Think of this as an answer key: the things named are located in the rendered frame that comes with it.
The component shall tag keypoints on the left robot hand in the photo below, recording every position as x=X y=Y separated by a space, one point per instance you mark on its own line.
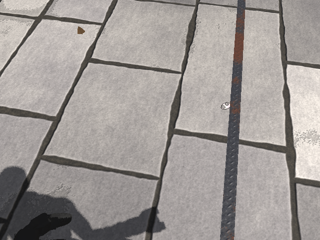
x=42 y=224

